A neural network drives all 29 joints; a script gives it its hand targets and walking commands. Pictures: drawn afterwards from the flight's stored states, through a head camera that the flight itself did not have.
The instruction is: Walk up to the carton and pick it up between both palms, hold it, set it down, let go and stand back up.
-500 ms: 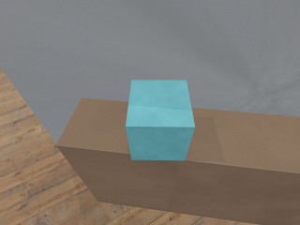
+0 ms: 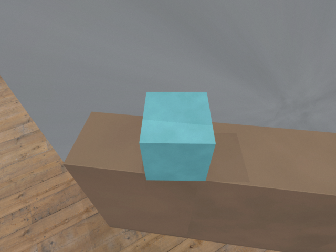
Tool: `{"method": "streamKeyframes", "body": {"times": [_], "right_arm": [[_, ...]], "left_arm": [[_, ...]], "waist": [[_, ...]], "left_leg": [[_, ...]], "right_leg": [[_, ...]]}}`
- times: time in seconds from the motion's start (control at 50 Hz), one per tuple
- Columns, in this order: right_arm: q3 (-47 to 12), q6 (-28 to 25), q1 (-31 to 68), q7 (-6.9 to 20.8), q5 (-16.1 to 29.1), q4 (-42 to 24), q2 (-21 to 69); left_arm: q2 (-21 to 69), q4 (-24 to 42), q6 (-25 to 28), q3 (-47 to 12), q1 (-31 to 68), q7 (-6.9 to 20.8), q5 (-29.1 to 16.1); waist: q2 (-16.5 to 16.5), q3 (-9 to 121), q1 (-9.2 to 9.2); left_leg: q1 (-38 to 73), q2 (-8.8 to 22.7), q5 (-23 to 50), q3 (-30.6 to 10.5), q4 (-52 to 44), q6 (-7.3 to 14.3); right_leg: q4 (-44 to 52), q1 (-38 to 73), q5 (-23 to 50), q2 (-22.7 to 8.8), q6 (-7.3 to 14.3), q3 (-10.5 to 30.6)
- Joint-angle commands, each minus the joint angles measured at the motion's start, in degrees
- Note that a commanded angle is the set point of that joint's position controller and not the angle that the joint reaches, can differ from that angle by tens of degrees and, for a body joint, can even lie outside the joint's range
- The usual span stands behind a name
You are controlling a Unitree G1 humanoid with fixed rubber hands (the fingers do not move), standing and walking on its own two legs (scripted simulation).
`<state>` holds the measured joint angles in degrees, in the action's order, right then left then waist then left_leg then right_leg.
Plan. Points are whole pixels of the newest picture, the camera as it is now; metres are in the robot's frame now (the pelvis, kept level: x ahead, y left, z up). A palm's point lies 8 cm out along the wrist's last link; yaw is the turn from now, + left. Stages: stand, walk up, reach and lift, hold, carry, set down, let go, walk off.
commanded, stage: stand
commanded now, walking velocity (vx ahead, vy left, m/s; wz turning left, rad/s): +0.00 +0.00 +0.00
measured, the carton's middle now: (176, 136) +0.43 +0.00 +0.00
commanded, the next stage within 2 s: walk up in 0.20 s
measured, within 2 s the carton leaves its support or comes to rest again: neither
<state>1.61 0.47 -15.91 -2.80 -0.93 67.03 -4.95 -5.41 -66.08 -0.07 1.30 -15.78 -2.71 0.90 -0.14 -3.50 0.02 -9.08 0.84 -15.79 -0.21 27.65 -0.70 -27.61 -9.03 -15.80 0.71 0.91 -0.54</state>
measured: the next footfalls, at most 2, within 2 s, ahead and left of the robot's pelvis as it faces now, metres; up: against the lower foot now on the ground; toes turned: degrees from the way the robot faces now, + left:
right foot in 1.38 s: +0.23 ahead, -0.12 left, +0.00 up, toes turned -9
left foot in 1.64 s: +0.14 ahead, +0.12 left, +0.00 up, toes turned +4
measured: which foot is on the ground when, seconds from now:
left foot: down 0.00-1.00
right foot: down 0.00-1.00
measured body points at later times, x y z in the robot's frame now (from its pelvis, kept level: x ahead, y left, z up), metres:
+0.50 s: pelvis +0.00 +0.00 +0.00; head +0.00 +0.00 +0.45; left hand -0.03 +0.19 -0.17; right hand -0.03 -0.20 -0.17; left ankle +0.00 +0.13 -0.74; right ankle -0.01 -0.11 -0.74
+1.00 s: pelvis +0.03 +0.00 +0.00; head +0.02 +0.01 +0.45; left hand -0.02 +0.21 -0.17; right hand -0.01 -0.20 -0.17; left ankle +0.00 +0.12 -0.73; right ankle -0.01 -0.11 -0.74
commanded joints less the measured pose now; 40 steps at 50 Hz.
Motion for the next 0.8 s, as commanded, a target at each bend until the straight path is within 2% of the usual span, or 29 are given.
{"method": "streamKeyframes", "body": {"times": [0.0, 0.36, 0.38, 0.4, 0.42, 0.44, 0.46, 0.48, 0.5, 0.56, 0.78], "right_arm": [[0.3, -0.5, -4.1, -0.2, 0.0, -0.6, -4.2], [-0.3, -0.4, -5.3, -0.3, 0.0, 0.6, -3.5], [2.2, 0.8, -5.4, 0.6, 0.1, 1.1, -10.4], [-0.4, 0.6, -2.6, 0.3, -0.4, -1.5, -1.4], [-1.6, 0.1, -4.5, 0.4, -0.4, -1.2, 2.0], [-1.2, -0.7, -4.7, 0.4, -0.2, -0.9, 0.5], [-0.5, -1.3, -6.8, 0.2, -0.1, -0.8, -2.7], [-0.2, -1.0, -6.7, 0.0, 0.0, -0.1, -5.3], [-0.3, -0.9, -6.9, -0.1, -0.1, 0.4, -4.7], [-0.6, -1.1, -6.3, -0.3, 0.1, 0.0, -3.8], [-0.5, -1.0, -6.1, -0.2, 0.2, 0.2, -3.7]], "left_arm": [[-4.2, 0.7, 0.6, 0.4, -4.0, -0.2, 0.0], [-3.7, -0.4, 0.7, 0.0, -5.0, -0.2, -0.1], [-12.1, -0.1, 0.6, 3.0, -14.2, -0.2, 1.1], [-5.5, 0.0, 0.2, 0.0, -5.5, -0.6, 0.1], [-3.1, 1.1, 0.3, -0.4, -1.8, -0.5, -0.4], [-3.4, 0.1, 0.7, -0.1, -2.5, -0.4, -0.6], [-4.3, 0.0, 0.8, 0.3, -3.4, -0.4, -0.2], [-2.1, 0.3, 0.7, -0.3, -4.8, -0.1, 0.2], [-2.5, 0.1, 0.7, -0.3, -5.3, -0.1, 0.0], [-3.9, -0.7, 0.8, 0.0, -6.5, -0.1, -0.3], [-3.4, -1.0, 0.8, -0.3, -5.8, -0.1, -0.2]], "waist": [[-0.1, -2.8, 0.04], [-0.2, -3.4, 0.11], [-3.2, 1.5, 6.21], [7.8, -7.2, 0.29], [5.3, -7.7, -1.49], [3.5, -6.4, -1.26], [4.7, -4.9, -1.23], [0.2, -4.1, 0.24], [-2.0, -4.2, 0.34], [-2.1, -2.7, 0.25], [-0.8, -2.7, 0.22]], "left_leg": [[-2.1, 3.1, 8.1, -3.2, -5.9, 1.9], [-2.4, 3.3, 7.4, -3.1, -6.1, 1.5], [-15.0, -2.4, -20.1, 4.6, 8.5, 0.1], [-6.7, 2.2, -1.2, -1.7, 2.0, 0.7], [-0.1, 3.2, 6.4, -2.8, -4.6, 1.0], [1.2, 4.2, 11.4, -3.8, -5.9, 1.4], [0.2, 4.7, 12.6, -3.9, -5.4, 1.7], [-3.0, 4.3, 10.7, -4.0, -4.8, 2.0], [-4.4, 3.9, 10.6, -3.8, -5.4, 1.9], [-2.0, 4.1, 11.6, -3.5, -5.9, 1.8], [-1.8, 3.9, 10.4, -3.1, -6.5, 1.9]], "right_leg": [[7.0, -2.7, 7.6, -4.6, 1.5, 4.8], [8.1, -3.3, 5.9, -4.7, 1.7, 5.3], [11.4, 8.1, -29.7, -15.2, 6.1, 17.8], [16.6, -10.3, -13.9, -13.4, 5.6, 16.6], [14.0, -13.8, -4.6, -8.5, 3.7, 10.2], [9.3, -11.3, 4.8, -5.3, 2.1, 6.3], [7.2, -9.2, 8.4, -4.2, 1.7, 4.9], [8.1, -5.7, 7.7, -3.8, 1.5, 3.8], [7.4, -2.4, 9.0, -4.4, 1.6, 4.1], [6.0, -2.0, 11.6, -4.6, 1.8, 4.3], [6.9, -1.6, 10.4, -4.9, 1.5, 4.2]]}}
